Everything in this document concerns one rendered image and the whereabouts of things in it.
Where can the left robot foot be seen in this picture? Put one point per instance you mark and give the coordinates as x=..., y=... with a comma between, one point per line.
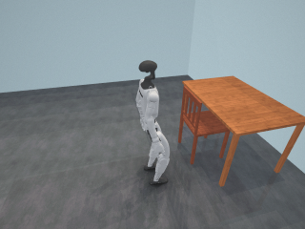
x=147, y=168

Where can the right robot upper arm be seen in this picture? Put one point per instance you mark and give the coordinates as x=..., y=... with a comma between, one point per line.
x=152, y=98

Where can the robot right hand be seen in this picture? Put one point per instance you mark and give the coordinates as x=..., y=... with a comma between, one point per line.
x=158, y=149

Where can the robot right forearm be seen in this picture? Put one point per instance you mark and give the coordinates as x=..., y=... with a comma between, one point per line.
x=152, y=131

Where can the right robot thigh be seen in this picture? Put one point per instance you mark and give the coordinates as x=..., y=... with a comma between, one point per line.
x=165, y=144

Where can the left robot upper arm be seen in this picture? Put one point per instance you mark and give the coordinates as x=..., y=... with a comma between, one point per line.
x=138, y=100

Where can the chair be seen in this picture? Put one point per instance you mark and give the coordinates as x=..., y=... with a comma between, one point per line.
x=200, y=123

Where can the table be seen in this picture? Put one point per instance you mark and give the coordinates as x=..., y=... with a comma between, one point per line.
x=244, y=110

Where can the robot left forearm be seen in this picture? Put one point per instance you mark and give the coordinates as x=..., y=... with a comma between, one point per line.
x=140, y=111

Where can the robot left hand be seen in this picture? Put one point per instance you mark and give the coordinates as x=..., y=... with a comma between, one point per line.
x=142, y=123

